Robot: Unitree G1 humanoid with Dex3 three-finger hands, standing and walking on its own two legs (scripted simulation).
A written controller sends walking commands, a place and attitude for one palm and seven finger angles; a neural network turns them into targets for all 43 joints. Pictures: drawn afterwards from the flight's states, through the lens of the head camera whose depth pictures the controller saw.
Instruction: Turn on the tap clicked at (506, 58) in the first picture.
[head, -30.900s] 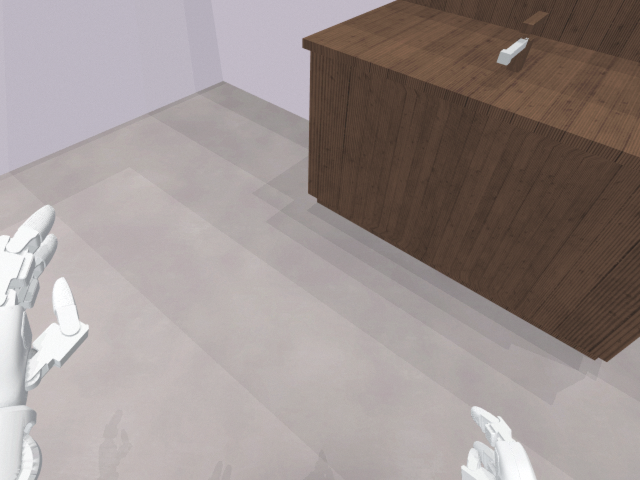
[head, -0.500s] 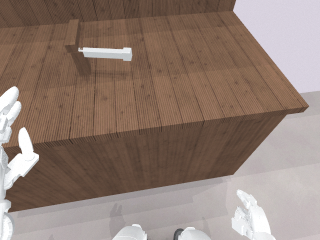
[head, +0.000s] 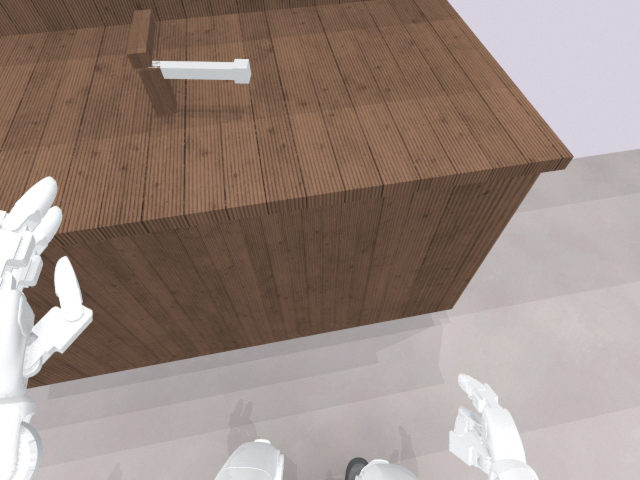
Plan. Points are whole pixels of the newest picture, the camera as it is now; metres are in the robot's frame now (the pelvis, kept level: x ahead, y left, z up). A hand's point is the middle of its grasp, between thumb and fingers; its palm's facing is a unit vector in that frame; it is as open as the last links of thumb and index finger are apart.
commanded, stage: stop stepping back and stand still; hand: left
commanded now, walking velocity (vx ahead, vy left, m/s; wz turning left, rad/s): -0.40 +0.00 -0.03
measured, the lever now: (241, 71) +0.71 +0.18 +0.09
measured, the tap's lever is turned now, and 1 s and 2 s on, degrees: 77 77 77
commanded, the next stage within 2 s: stand and check the lever's angle in 1.50 s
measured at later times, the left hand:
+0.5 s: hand (17, 451) +0.13 +0.22 +0.16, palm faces +0.40 -0.86 -0.33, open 7.5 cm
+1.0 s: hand (56, 414) +0.15 +0.21 +0.16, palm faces +0.35 -0.85 -0.39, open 7.5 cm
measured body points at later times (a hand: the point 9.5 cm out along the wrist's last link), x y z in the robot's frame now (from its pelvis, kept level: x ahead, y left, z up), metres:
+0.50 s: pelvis -0.09 -0.01 +0.00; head -0.09 -0.01 +0.45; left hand +0.10 +0.27 +0.17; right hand +0.06 -0.24 -0.10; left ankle -0.08 +0.11 -0.71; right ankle -0.05 -0.09 -0.73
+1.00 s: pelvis -0.06 -0.02 +0.00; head -0.04 -0.02 +0.45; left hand +0.13 +0.25 +0.18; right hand +0.10 -0.26 -0.09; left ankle -0.04 +0.11 -0.73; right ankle -0.06 -0.10 -0.73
